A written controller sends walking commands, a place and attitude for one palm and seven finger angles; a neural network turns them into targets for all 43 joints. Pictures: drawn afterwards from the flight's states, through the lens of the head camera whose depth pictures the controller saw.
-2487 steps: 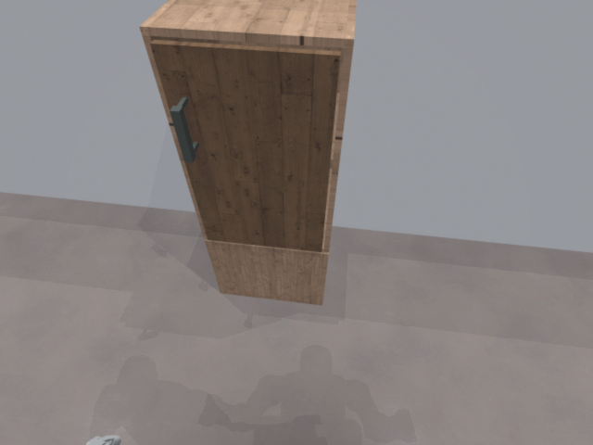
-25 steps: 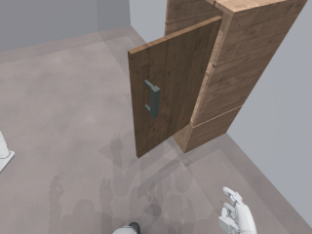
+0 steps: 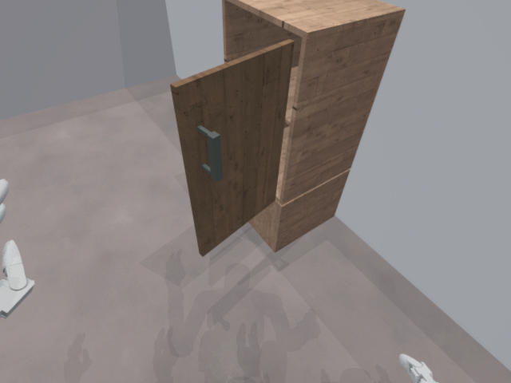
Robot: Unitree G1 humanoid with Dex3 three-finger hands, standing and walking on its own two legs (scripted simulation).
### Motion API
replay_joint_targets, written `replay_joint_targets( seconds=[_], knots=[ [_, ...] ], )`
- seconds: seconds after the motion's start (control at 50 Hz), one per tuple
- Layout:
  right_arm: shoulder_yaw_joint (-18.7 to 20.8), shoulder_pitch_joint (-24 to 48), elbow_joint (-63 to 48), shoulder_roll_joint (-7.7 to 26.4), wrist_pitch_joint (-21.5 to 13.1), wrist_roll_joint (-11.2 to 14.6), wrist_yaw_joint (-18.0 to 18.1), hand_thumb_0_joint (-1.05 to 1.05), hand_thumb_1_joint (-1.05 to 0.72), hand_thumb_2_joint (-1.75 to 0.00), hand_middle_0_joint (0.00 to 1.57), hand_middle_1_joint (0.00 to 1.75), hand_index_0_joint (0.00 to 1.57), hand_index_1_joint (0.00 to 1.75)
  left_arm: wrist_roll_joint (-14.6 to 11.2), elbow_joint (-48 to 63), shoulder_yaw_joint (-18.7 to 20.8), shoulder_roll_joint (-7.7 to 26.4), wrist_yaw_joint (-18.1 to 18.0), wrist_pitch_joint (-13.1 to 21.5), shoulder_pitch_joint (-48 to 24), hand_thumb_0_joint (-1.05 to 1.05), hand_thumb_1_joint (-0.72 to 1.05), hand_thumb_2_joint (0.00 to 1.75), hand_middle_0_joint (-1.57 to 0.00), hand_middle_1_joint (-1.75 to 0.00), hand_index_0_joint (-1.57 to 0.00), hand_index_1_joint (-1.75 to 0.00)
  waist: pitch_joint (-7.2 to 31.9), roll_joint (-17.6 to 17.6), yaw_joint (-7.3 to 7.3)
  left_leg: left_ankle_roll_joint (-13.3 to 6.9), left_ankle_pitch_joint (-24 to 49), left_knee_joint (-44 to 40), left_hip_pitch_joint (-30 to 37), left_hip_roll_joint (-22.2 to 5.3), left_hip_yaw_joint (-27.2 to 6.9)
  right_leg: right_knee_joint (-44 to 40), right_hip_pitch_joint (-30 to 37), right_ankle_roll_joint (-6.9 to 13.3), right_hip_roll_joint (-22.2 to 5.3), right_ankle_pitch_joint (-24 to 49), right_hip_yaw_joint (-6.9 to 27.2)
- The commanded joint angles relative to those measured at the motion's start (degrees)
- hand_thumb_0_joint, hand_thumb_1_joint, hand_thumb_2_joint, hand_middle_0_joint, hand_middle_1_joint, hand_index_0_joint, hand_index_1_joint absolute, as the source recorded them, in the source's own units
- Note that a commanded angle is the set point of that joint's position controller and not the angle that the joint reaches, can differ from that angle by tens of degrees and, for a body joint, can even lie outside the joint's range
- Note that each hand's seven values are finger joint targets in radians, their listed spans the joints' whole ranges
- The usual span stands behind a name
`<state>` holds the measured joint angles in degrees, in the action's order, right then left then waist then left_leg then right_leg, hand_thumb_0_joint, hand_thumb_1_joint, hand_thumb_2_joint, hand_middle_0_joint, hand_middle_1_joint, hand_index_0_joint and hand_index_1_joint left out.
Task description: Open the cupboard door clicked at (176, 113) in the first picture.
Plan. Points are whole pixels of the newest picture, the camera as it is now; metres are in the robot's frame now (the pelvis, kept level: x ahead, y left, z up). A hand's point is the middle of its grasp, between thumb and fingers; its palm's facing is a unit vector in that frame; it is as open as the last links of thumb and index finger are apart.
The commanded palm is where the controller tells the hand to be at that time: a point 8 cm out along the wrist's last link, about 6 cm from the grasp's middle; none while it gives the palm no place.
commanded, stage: stop stepping back and stand still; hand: left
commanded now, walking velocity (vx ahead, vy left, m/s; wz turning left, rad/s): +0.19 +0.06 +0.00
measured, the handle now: (209, 153) +0.59 +0.14 +0.02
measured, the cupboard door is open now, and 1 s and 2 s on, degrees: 100 100 100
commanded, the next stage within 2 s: let the arm hang, fingers relaxed in 0.66 s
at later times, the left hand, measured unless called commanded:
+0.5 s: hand out of the picture +0.17 +0.29 +0.15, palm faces +0.45 -0.78 -0.44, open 7.4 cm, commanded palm +0.11 +0.33 +0.18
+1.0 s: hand out of the picture +0.07 +0.24 -0.14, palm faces -0.01 -0.96 -0.27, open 7.4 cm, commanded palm none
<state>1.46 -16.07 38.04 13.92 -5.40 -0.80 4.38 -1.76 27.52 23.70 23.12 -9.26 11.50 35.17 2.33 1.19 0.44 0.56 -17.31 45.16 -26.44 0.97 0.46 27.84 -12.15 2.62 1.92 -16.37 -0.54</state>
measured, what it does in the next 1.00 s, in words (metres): steps on the spot: left foot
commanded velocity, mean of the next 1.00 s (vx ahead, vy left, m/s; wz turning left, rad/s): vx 0.01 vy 0.00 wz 0.00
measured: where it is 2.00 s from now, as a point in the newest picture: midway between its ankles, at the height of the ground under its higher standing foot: outside the picture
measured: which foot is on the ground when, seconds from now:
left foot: up 0.00-0.10, down 0.12-1.00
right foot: down 0.00-1.00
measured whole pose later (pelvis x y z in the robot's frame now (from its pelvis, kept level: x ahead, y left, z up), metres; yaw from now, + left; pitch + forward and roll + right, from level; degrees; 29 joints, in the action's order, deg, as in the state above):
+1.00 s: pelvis -0.04 +0.03 -0.01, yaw +2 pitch +0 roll +0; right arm 0.3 -7.7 52.4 15.8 -0.1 -1.7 -0.9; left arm 1.7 -43.4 0.0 13.6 -0.1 -2.7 12.7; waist -1.7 -1.2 1.9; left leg -1.6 -11.8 30.3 -18.4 0.4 2.8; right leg 31.6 -16.2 -0.7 -1.8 -15.3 -1.5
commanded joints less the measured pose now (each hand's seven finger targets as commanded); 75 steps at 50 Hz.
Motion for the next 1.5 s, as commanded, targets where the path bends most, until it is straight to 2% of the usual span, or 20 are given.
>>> replay_joint_targets(
  seconds=[0.0, 0.04, 0.08, 0.1, 0.14, 0.18, 0.26, 0.34, 0.54, 0.72, 0.74, 0.76, 0.78, 0.82, 0.88, 1.0, 1.04, 1.08, 1.32, 1.48],
  knots=[
    [1.0, 7.8, -8.5, 4.5, -4.7, 0.2, 1.7, 0.0, -0.9, -0.9, 0.2, 0.3, 0.2, 0.3, 1.6, 7.0, 5.9, 10.8, -1.7, 3.9, -12.8, 0.0, 0.9, 0.9, -0.2, -0.3, -0.2, -0.3, -2.7, 3.5, 0.53, -1.5, -2.4, -6.4, 5.7, -3.2, 1.2, -12.9, -7.1, 4.7, -15.2, -10.0, 11.6],
    [1.2, 7.7, -8.3, 4.8, -5.8, 0.2, 2.3, 0.0, -0.9, -0.9, 0.2, 0.3, 0.2, 0.3, 1.5, 7.3, 5.9, 10.8, -2.0, 3.9, -12.0, 0.0, 0.9, 0.9, -0.2, -0.3, -0.2, -0.3, -2.7, 0.2, 0.2, -2.1, -0.5, -17.2, 12.0, -2.1, 2.8, -10.4, -6.9, 3.2, -12.7, -9.4, 10.3],
    [1.3, 7.5, -9.2, 5.4, -6.4, 0.1, 2.2, 0.0, -0.9, -0.9, 0.2, 0.3, 0.2, 0.3, 1.2, 10.5, 6.7, 10.9, -1.9, 4.6, -10.4, 0.0, 0.9, 0.9, -0.2, -0.3, -0.2, -0.3, -0.9, -5.3, -0.3, -3.8, 1.1, -22.6, 15.2, -5.6, -1.6, -4.3, -4.8, 0.3, -7.7, -3.3, 7.5],
    [1.4, 7.6, -9.9, 6.1, -6.4, 0.4, 1.9, 0.0, -0.9, -0.9, 0.2, 0.3, 0.2, 0.3, 1.0, 11.6, 7.5, 11.1, -1.8, 4.8, -9.4, 0.0, 0.9, 0.9, -0.2, -0.3, -0.2, -0.3, 0.6, -6.3, -0.57, -4.5, 8.5, -21.9, 15.6, -8.1, -4.9, -0.6, -3.3, -0.9, -5.0, 3.5, 5.2],
    [0.7, 7.1, -9.1, 5.0, -6.2, 0.1, 1.5, 0.0, -0.9, -0.9, 0.2, 0.3, 0.2, 0.3, 0.7, 10.7, 9.1, 11.7, -1.2, 4.7, -6.9, 0.0, 0.9, 0.9, -0.2, -0.3, -0.2, -0.3, 1.3, -10.1, -0.23, -4.8, 2.8, -26.0, 11.7, -10.0, -8.5, 2.6, -1.9, -2.3, -2.5, -0.1, 0.9],
    [0.4, 7.9, -9.0, 4.9, -6.4, 0.3, 1.2, 0.0, -0.9, -0.9, 0.2, 0.3, 0.2, 0.3, 1.0, 9.9, 7.6, 9.7, -1.2, 4.5, -8.2, 0.0, 0.9, 0.9, -0.2, -0.3, -0.2, -0.3, -1.5, -9.0, 0.01, -5.6, -0.8, -28.5, 6.6, -12.4, -10.5, 4.2, 0.2, -2.9, -1.6, -0.1, -1.1],
    [0.3, 7.6, -9.1, 4.6, -6.9, 0.5, 0.7, 0.0, -0.9, -0.9, 0.2, 0.3, 0.2, 0.3, 0.6, 7.7, 6.6, 8.6, -0.9, 4.4, -6.5, 0.0, 0.9, 0.9, -0.2, -0.3, -0.2, -0.3, 0.3, -4.9, 0.01, -3.1, 2.8, -23.3, 6.9, -7.8, -3.8, -1.5, 2.8, -2.0, -3.4, 7.2, 2.6],
    [0.4, 7.9, -9.0, 4.4, -6.1, 0.4, 0.3, 0.0, -0.9, -0.9, 0.2, 0.3, 0.2, 0.3, 0.2, 7.0, 6.4, 9.0, -0.5, 4.0, -7.0, 0.0, 0.9, 0.9, -0.2, -0.3, -0.2, -0.3, 1.0, -0.9, 0.4, -1.3, 4.5, -18.1, 11.5, -4.3, 0.1, -7.1, -1.9, -0.7, -6.5, 7.2, 7.7],
    [0.3, 9.2, -10.6, 4.2, -5.6, 0.5, 1.1, 0.0, -0.9, -0.9, 0.2, 0.3, 0.2, 0.3, 0.5, 9.5, 6.6, 9.5, -0.6, 3.8, -8.6, 0.0, 0.9, 0.9, -0.2, -0.3, -0.2, -0.3, 1.9, -6.5, -0.43, -1.4, 5.3, -26.4, 12.4, -5.8, -1.9, -5.8, 2.2, -2.8, -2.9, 7.7, 2.1],
    [0.9, 8.8, -11.0, 4.7, -5.3, 0.7, 0.9, 0.0, -0.9, -0.9, 0.2, 0.3, 0.2, 0.3, 0.1, 8.5, 6.5, 8.8, -0.6, 3.8, -4.8, 0.0, 0.9, 0.9, -0.2, -0.3, -0.2, -0.3, 3.3, -4.8, -0.29, -0.9, 10.0, -24.7, 12.8, -5.1, -0.9, -7.1, 3.7, -2.8, -3.4, 12.0, 2.3],
    [3.0, 12.3, 4.0, 11.5, -8.3, 1.5, -4.2, 0.0, -0.9, -0.9, 0.2, 0.3, 0.2, 0.3, 3.3, -35.3, -20.1, -2.3, 7.1, -3.3, -9.6, 0.0, 0.9, 0.9, -0.2, -0.3, -0.2, -0.3, -0.7, -4.6, 2.25, -1.2, 21.2, -15.4, 10.5, -7.1, -2.1, -0.7, -5.2, -1.9, -6.6, 16.0, -0.6],
    [3.8, 7.9, 4.4, 12.9, -3.1, 1.2, -4.8, 0.0, -0.9, -0.9, 0.2, 0.3, 0.2, 0.3, 3.5, -37.3, -17.0, -1.1, 8.9, -9.0, -10.7, 0.0, 0.9, 0.9, -0.2, -0.3, -0.2, -0.3, 2.3, -5.0, 1.04, -1.4, 22.9, -17.3, 11.6, -8.3, -2.7, -1.6, -4.5, -1.2, -8.4, 14.8, 3.0],
    [3.3, 6.3, 4.4, 11.2, -1.1, 0.7, -4.7, 0.0, -0.9, -0.9, 0.2, 0.3, 0.2, 0.3, 3.9, -39.0, -17.0, -1.4, 9.0, -10.1, -12.2, 0.0, 0.9, 0.9, -0.2, -0.3, -0.2, -0.3, 3.3, -1.9, 0.88, -2.6, 20.8, -17.7, 10.3, -8.9, -4.2, 0.2, -4.0, -0.8, -6.7, 10.4, 1.1],
    [2.2, 8.2, 4.5, 11.8, 0.8, 0.0, -4.6, 0.0, -0.9, -0.9, 0.2, 0.3, 0.2, 0.3, 3.9, -44.8, -17.6, -0.7, 9.2, -10.5, -14.9, 0.0, 0.9, 0.9, -0.2, -0.3, -0.2, -0.3, 1.9, 2.2, -0.2, -4.3, 16.2, -19.7, 6.6, -9.4, -7.1, 1.9, -2.3, -0.7, -5.4, 5.7, 0.9],
    [1.5, 8.7, 7.3, 11.3, 2.7, -0.7, -4.7, 0.0, -0.9, -0.9, 0.2, 0.3, 0.2, 0.3, 4.0, -56.1, -18.8, 1.3, 9.1, -10.6, -19.8, 0.0, 0.9, 0.9, -0.2, -0.3, -0.2, -0.3, 1.7, 7.5, -0.16, -3.4, 12.3, -19.0, 8.5, -6.5, -5.7, -1.7, -1.6, 0.4, -7.8, 6.1, 4.1],
    [-0.4, 7.3, 14.6, 6.6, 5.3, -0.8, -4.3, 0.0, -0.9, -0.9, 0.2, 0.3, 0.2, 0.3, 3.0, -75.6, -21.8, -1.1, 8.3, -11.4, -21.7, 0.0, 0.9, 0.9, -0.2, -0.3, -0.2, -0.3, -1.3, -5.6, -0.01, -2.0, 5.0, -23.7, 11.4, -5.4, -4.7, -6.5, -1.9, -0.2, -7.8, -0.6, 5.1],
    [-0.4, 5.7, 16.6, 5.9, 5.5, -0.6, -3.9, 0.0, -0.9, -0.9, 0.2, 0.3, 0.2, 0.3, 2.8, -79.7, -21.9, -1.7, 8.2, -11.2, -20.4, 0.0, 0.9, 0.9, -0.2, -0.3, -0.2, -0.3, -0.9, -5.2, -0.11, -1.8, 4.3, -23.9, 12.2, -5.4, -4.4, -8.0, -0.8, -0.2, -7.7, -0.5, 4.8],
    [-0.2, 4.2, 18.6, 4.5, 5.6, -0.7, -3.6, 0.0, -0.9, -0.9, 0.2, 0.3, 0.2, 0.3, 2.7, -83.0, -21.5, -3.1, 8.1, -11.1, -19.2, 0.0, 0.9, 0.9, -0.2, -0.3, -0.2, -0.3, -0.5, -8.4, -0.1, -1.8, 3.8, -24.1, 12.6, -5.5, -4.2, -8.7, -0.3, 0.1, -8.0, 0.3, 4.4],
    [0.2, -2.8, 24.7, 2.0, 6.0, -0.4, -2.8, 0.0, -0.9, -0.9, 0.2, 0.3, 0.2, 0.3, 2.4, -91.3, -22.1, -5.8, 7.7, -11.3, -16.1, 0.0, 0.9, 0.9, -0.2, -0.3, -0.2, -0.3, -5.3, -0.3, 0.07, -2.4, 2.9, -25.8, 12.9, -6.2, -4.6, -10.0, -2.0, 0.0, -7.9, -1.7, 2.3],
    [0.3, -2.7, 25.4, 0.7, 6.1, -0.7, -3.0, 0.0, -0.9, -0.9, 0.2, 0.3, 0.2, 0.3, 2.6, -91.5, -21.9, -6.6, 7.4, -11.6, -16.0, 0.0, 0.9, 0.9, -0.2, -0.3, -0.2, -0.3, -8.2, -1.4, -0.17, -2.3, -1.9, -27.8, 11.0, -6.0, -5.1, -9.6, -3.7, -0.5, -7.4, -4.9, 2.3]
  ],
)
